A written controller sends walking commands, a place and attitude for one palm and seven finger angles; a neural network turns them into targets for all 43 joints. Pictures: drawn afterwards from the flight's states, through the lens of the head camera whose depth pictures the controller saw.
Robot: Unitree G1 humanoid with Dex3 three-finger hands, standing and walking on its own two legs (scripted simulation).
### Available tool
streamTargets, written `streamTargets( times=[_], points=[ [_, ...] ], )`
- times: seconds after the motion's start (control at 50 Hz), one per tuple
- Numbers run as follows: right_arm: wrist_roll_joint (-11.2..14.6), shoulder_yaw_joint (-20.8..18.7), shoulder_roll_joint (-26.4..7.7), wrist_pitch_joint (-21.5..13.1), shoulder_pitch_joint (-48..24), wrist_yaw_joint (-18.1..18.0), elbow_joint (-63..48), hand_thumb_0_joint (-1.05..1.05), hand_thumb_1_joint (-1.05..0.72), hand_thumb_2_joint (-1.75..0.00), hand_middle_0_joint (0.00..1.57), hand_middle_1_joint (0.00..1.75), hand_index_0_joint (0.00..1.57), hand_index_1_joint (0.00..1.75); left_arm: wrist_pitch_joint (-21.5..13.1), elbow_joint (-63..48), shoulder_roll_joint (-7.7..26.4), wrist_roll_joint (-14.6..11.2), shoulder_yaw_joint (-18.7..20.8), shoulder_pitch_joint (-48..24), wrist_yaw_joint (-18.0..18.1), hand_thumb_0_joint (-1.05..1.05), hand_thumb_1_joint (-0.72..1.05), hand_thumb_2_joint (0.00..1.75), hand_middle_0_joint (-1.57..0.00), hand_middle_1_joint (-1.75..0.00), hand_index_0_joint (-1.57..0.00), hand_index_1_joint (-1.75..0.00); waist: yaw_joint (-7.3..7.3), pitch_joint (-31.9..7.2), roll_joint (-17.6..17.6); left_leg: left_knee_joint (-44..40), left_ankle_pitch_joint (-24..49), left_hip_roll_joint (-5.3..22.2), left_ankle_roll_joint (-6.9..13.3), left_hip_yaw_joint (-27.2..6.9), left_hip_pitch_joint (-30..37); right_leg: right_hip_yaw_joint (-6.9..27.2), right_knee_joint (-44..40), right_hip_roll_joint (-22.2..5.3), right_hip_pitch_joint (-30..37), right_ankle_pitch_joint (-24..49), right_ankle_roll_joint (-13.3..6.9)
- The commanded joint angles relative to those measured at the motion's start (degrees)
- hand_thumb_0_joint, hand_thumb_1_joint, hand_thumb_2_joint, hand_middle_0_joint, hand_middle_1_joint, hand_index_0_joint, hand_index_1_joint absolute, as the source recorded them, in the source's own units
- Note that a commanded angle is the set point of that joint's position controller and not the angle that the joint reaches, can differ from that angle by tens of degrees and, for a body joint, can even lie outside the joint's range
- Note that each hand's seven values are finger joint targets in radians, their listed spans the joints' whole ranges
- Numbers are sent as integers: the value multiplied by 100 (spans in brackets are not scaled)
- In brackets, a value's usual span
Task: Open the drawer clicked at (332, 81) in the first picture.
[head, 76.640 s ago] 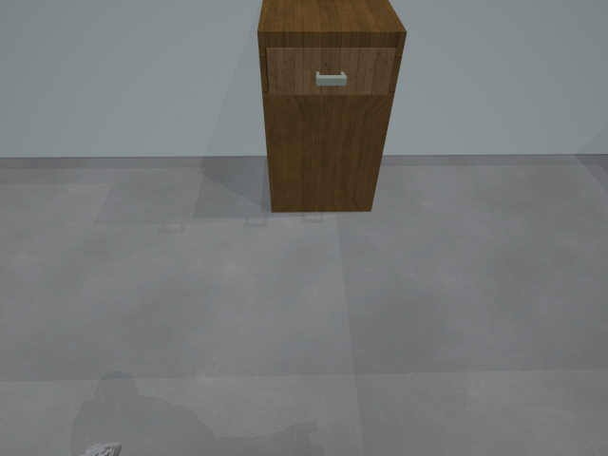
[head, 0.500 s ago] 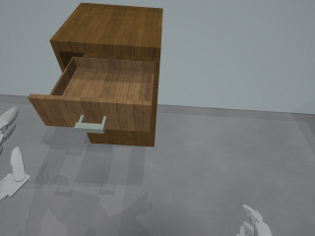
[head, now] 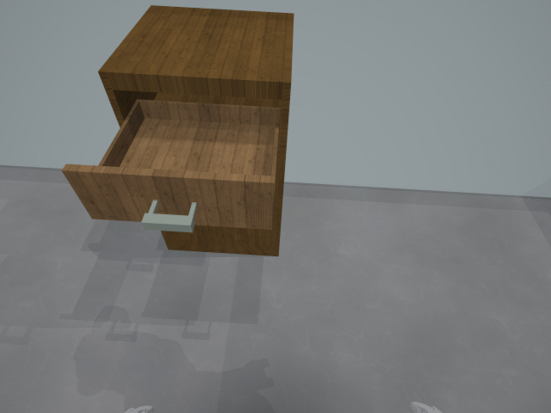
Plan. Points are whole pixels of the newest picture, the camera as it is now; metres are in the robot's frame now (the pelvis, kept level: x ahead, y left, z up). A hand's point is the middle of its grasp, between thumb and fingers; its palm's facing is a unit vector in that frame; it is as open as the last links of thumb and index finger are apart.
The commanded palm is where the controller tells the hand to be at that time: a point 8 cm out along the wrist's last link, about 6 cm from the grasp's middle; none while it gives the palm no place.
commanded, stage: let the arm hang, fingers relaxed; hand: left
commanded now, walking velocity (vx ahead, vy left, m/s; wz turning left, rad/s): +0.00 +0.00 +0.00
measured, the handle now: (171, 214) +0.51 +0.24 -0.09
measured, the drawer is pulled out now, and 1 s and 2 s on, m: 0.30 0.30 0.30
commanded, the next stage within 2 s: look to check the result in 0.84 s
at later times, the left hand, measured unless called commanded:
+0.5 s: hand out of the picture -0.03 +0.18 -0.17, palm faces +0.02 -0.98 -0.21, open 7.4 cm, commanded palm none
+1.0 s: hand out of the picture -0.01 +0.15 -0.17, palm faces +0.03 -0.98 -0.18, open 7.4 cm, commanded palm none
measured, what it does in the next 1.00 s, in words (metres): stands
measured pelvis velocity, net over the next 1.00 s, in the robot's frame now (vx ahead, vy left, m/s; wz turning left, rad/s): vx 0.01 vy -0.01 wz -0.01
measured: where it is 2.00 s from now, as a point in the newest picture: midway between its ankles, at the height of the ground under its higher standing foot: outside the picture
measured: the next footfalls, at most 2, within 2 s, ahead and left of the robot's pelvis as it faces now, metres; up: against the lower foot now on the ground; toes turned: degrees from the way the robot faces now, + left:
none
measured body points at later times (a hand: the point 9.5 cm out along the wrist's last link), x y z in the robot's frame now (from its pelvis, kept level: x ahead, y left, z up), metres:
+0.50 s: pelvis +0.00 +0.00 +0.01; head +0.02 -0.01 +0.46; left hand -0.03 +0.23 -0.15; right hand -0.04 -0.19 -0.16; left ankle +0.00 +0.10 -0.74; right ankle +0.03 -0.11 -0.74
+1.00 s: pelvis +0.01 -0.01 +0.01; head +0.02 -0.01 +0.46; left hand -0.01 +0.20 -0.15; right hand -0.03 -0.21 -0.16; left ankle +0.00 +0.10 -0.74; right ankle +0.03 -0.11 -0.74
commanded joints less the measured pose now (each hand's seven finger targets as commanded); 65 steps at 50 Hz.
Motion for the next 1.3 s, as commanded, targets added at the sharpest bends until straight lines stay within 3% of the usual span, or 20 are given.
streamTargets(
  times=[0.0, 0.06, 0.12, 0.14, 0.42, 0.68, 0.74, 0.8, 0.92, 1.04, 1.08, 1.12, 1.18, 1.28],
  points=[
    [34, -82, -557, -49, 247, -71, 99, 0, -90, -90, 20, 30, 20, 30, -365, 388, 830, -50, 166, 216, 53, 0, 90, 90, -20, -30, -20, -30, 156, -276, 685, -972, 520, 555, 49, -626, -214, 724, -849, -438, 845, 425, -131],
    [27, -93, -424, -18, 567, -116, 432, 0, -90, -90, 20, 30, 20, 30, -389, 931, 668, -57, 173, 366, 65, 0, 90, 90, -20, -30, -20, -30, 132, -242, 866, -1067, 269, 607, 62, -639, -72, 651, -1029, -420, 802, 261, -154],
    [42, -91, -346, -11, 876, -135, 730, 0, -90, -90, 20, 30, 20, 30, -412, 1319, 594, -85, 109, 466, 64, 0, 90, 90, -20, -30, -20, -30, 115, -173, 694, -1106, 190, 602, 63, -637, -45, 647, -1102, -431, 788, 213, -177],
    [60, -99, -344, 2, 953, -149, 771, 0, -90, -90, 20, 30, 20, 30, -420, 1415, 565, -88, 103, 515, 77, 0, 90, 90, -20, -30, -20, -30, 108, -57, 424, -1098, 251, 651, 82, -625, 14, 591, -1124, -434, 661, 197, -180],
    [51, -102, 102, -4, 1685, -194, 1326, 0, -90, -90, 20, 30, 20, 30, -415, 1911, 229, -93, 56, 842, 179, 0, 90, 90, -20, -30, -20, -30, 78, 413, -46, -1195, -13, 627, 135, -617, -179, 612, -1074, -399, 421, -137, -189],
    [29, -136, 297, -48, 1682, -218, 1324, 0, -90, -90, 20, 30, 20, 30, -442, 1813, 45, -72, 117, 778, 185, 0, 90, 90, -20, -30, -20, -30, 78, 529, 283, -1205, 25, 634, 121, -571, -204, 605, -1001, -351, 316, 106, -196],
    [44, -154, 289, -52, 1665, -222, 1283, 0, -90, -90, 20, 30, 20, 30, -463, 1806, 23, -69, 133, 790, 184, 0, 90, 90, -20, -30, -20, -30, 74, 439, 94, -1135, 206, 638, 116, -532, -87, 611, -1020, -360, 308, 176, -200],
    [41, -144, 291, -62, 1654, -227, 1317, 0, -90, -90, 20, 30, 20, 30, -477, 1806, 41, -83, 127, 789, 178, 0, 90, 90, -20, -30, -20, -30, 66, 276, 169, -1076, 437, 622, 105, -483, 35, 612, -1038, -405, 450, 355, -203],
    [42, -134, 266, -34, 1619, -231, 1336, 0, -90, -90, 20, 30, 20, 30, -477, 1843, 34, -91, 122, 789, 175, 0, 90, 90, -20, -30, -20, -30, 58, 434, 131, -1063, 370, 597, 81, -460, 19, 658, -1127, -403, 380, 204, -213],
    [53, -142, 266, -27, 1605, -240, 1336, 0, -90, -90, 20, 30, 20, 30, -490, 1876, 14, -90, 127, 819, 184, 0, 90, 90, -20, -30, -20, -30, 52, 319, 87, -1010, 495, 625, 72, -438, 153, 638, -1128, -391, 395, 297, -218],
    [38, -134, 274, -33, 1624, -245, 1352, 0, -90, -90, 20, 30, 20, 30, -490, 1876, 1, -96, 124, 802, 181, 0, 90, 90, -20, -30, -20, -30, 46, 301, 235, -1025, 538, 624, 68, -435, 144, 633, -1119, -400, 449, 368, -219],
    [44, -135, 268, -44, 1627, -250, 1357, 0, -90, -90, 20, 30, 20, 30, -497, 1893, 10, -101, 128, 794, 180, 0, 90, 90, -20, -30, -20, -30, 45, 211, 120, -1017, 620, 630, 67, -449, 177, 628, -1096, -401, 539, 492, -223],
    [41, -133, 278, -32, 1607, -255, 1362, 0, -90, -90, 20, 30, 20, 30, -483, 1905, -24, -95, 122, 782, 184, 0, 90, 90, -20, -30, -20, -30, 53, 364, 229, -1049, 544, 649, 63, -433, 132, 603, -1103, -388, 434, 410, -217],
    [43, -143, 300, -31, 1607, -254, 1364, 0, -90, -90, 20, 30, 20, 30, -487, 1883, -12, -96, 136, 774, 184, 0, 90, 90, -20, -30, -20, -30, 57, 312, 109, -1019, 565, 633, 69, -431, 138, 615, -1127, -393, 502, 412, -216]
  ],
)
